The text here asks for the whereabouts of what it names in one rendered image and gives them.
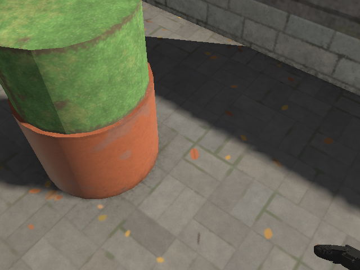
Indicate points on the right robot hand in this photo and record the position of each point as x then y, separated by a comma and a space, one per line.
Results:
347, 256

